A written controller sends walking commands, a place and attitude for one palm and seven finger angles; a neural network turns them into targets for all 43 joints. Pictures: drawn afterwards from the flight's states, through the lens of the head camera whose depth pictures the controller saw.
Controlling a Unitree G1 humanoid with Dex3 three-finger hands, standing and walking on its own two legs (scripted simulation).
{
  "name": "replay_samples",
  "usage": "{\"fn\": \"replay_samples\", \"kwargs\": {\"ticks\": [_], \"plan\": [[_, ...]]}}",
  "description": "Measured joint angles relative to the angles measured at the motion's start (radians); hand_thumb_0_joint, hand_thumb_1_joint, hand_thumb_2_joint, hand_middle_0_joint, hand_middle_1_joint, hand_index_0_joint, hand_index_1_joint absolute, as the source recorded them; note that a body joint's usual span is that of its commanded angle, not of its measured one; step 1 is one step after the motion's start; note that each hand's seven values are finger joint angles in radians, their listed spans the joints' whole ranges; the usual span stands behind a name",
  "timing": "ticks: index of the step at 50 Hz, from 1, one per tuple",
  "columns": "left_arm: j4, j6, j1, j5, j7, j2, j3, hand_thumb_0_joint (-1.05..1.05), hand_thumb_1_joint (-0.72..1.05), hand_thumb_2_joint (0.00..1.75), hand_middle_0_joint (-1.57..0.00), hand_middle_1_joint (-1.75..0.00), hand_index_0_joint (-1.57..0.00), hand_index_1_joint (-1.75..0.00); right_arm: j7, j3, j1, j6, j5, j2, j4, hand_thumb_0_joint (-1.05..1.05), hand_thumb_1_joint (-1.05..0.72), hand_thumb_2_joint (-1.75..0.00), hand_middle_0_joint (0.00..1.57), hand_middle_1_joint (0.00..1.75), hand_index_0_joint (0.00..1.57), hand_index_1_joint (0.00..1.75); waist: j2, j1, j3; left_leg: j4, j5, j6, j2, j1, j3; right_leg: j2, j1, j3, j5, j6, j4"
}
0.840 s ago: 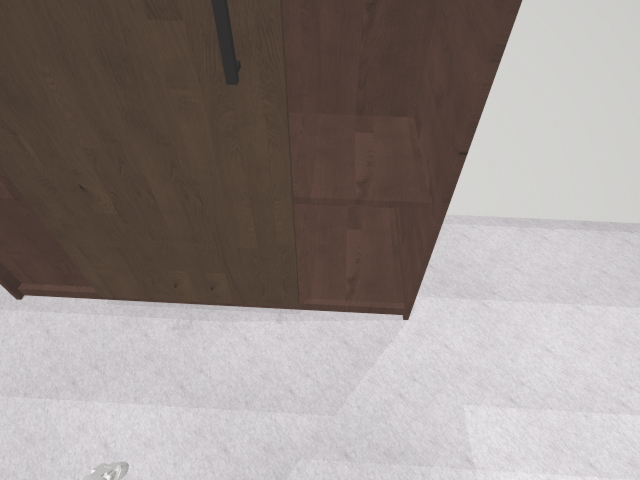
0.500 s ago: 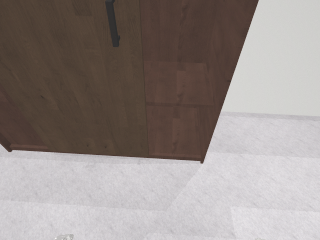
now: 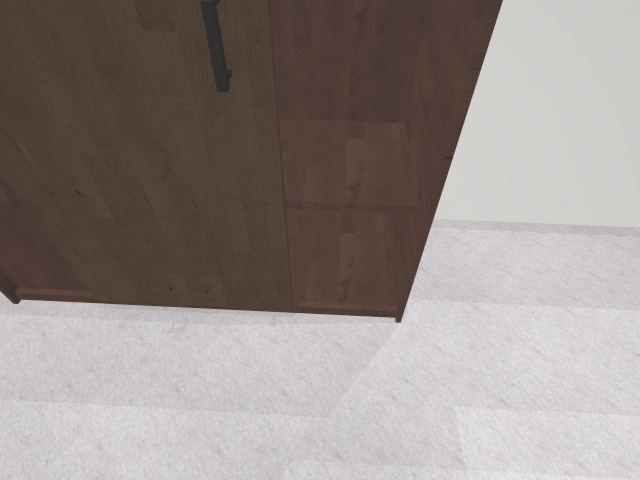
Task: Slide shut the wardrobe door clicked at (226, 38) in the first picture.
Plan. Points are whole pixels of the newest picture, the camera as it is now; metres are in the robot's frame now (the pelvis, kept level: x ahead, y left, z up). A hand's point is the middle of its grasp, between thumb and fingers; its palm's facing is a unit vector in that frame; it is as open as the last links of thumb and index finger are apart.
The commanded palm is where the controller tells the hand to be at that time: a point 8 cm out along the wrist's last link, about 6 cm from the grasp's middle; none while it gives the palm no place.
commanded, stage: look at it before walking up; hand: left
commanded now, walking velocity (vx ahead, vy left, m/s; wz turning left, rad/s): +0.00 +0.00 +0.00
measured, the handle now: (219, 43) +0.76 +0.22 +0.20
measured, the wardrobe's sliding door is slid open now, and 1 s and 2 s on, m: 0.38 0.38 0.38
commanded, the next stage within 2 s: take the last steps up to it in 0.60 s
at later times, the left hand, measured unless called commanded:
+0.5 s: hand out of the picture +0.07 +0.25 -0.16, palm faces -0.03 -0.95 -0.32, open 7.4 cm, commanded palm none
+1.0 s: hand out of the picture +0.03 +0.23 -0.19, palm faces +0.06 -0.98 -0.20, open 7.4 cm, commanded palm none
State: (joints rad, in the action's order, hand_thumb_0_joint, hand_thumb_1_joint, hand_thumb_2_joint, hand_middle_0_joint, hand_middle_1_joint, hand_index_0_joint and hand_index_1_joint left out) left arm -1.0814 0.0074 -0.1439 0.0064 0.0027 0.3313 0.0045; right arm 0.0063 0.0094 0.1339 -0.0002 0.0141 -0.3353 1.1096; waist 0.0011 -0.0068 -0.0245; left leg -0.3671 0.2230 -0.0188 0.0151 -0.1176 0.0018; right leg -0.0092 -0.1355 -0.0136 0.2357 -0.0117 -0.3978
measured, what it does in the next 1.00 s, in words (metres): stands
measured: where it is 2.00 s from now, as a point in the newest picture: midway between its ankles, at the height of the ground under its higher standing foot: outside the picture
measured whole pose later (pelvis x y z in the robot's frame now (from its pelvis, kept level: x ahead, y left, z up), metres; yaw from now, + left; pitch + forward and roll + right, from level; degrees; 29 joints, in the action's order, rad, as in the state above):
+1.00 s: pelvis +0.04 +0.03 -0.01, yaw +2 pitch -1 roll -1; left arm -1.08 0.01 -0.32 0.02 0.01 0.23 -0.02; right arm -0.01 0.00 0.28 0.00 0.03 -0.25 1.11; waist 0.00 0.01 0.02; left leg -0.58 0.40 0.02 0.02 -0.22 0.06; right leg 0.01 -0.11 0.01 0.33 0.01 -0.46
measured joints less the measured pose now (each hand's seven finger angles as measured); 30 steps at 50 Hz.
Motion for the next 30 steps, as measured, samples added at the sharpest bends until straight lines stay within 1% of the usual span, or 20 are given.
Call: {"fn": "replay_samples", "kwargs": {"ticks": [13, 30], "plan": [[0.005, 0.003, 0.008, 0.001, 0.002, -0.009, 0.002, 0.01, 0.90, 0.90, -0.20, -0.30, -0.20, -0.30, -0.002, 0.003, -0.004, 0.006, 0.001, 0.008, -0.001, 0.01, -0.90, -0.90, 0.20, 0.30, 0.20, 0.30, -0.003, -0.001, 0.004, 0.011, -0.011, 0.001, 0.000, -0.003, 0.003, 0.000, -0.003, -0.003, -0.014, 0.002, 0.014], [-0.007, 0.002, -0.007, 0.002, 0.000, -0.002, 0.000, 0.01, 0.90, 0.90, -0.20, -0.30, -0.20, -0.30, -0.001, 0.001, -0.004, 0.006, -0.001, 0.008, 0.004, 0.01, -0.90, -0.90, 0.20, 0.30, 0.20, 0.30, -0.006, 0.003, -0.001, 0.022, -0.015, 0.007, -0.004, 0.004, 0.006, 0.005, 0.005, -0.006, -0.020, 0.008, 0.028]]}}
